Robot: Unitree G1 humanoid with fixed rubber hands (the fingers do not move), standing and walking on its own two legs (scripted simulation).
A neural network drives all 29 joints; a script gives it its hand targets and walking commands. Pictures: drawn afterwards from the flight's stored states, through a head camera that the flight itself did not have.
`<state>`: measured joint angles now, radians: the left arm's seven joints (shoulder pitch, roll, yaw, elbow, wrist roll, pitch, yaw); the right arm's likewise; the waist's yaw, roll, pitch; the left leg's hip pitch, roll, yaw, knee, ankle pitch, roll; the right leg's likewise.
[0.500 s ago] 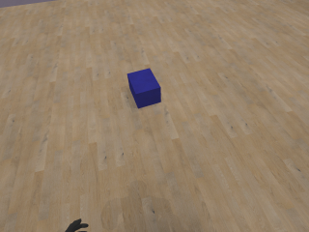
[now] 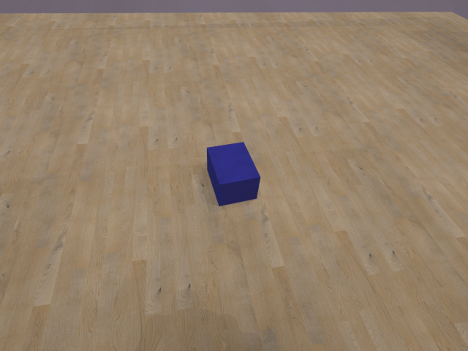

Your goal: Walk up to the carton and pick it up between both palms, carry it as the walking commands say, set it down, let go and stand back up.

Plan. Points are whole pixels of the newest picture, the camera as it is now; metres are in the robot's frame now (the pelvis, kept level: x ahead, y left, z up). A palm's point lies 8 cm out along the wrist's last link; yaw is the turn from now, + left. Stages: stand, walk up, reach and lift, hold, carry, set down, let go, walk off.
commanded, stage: walk up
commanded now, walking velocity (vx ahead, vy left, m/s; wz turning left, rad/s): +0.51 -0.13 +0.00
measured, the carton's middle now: (231, 173) +1.14 -0.01 -0.67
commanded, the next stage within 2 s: none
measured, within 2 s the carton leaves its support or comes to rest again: neither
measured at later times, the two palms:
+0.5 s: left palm out of the picture +0.15 +0.24 -0.09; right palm (347, 261) +0.35 -0.25 -0.11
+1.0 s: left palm (150, 192) +0.53 +0.23 -0.12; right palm (346, 249) +0.38 -0.25 -0.11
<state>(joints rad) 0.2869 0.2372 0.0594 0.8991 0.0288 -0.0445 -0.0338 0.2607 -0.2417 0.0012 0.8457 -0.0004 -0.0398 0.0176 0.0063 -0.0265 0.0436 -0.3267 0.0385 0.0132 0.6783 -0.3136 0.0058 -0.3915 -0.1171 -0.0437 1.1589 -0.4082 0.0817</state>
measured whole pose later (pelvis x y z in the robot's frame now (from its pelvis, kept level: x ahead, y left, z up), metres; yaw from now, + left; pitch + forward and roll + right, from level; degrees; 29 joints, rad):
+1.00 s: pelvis +0.41 -0.01 +0.01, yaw +1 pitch +1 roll +0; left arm 0.12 0.24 0.04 0.93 0.02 -0.02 -0.06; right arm 0.43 -0.23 0.00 0.86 0.00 -0.05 0.01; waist -0.09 -0.02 0.03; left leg -0.14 0.06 0.03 0.53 -0.41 -0.04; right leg -0.44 -0.12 -0.08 0.68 -0.29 0.07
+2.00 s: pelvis +0.64 +0.02 +0.01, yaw +1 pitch +1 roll -1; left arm 0.22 0.23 0.01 0.93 0.00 -0.02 0.01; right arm 0.28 -0.21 0.00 0.88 0.00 -0.01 -0.01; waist -0.02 0.05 0.03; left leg -0.26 0.03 0.05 0.57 -0.29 -0.01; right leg -0.27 -0.10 -0.12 0.54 -0.27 0.03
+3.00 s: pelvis +0.71 -0.08 +0.01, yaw +15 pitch +0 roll -2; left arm 0.38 0.23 0.02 0.94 0.00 0.00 0.00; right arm 0.14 -0.20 0.00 0.88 0.00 -0.01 -0.01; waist 0.05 -0.01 0.03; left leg -0.28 0.06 -0.01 0.60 -0.32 -0.02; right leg -0.24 -0.07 -0.18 0.70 -0.46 -0.01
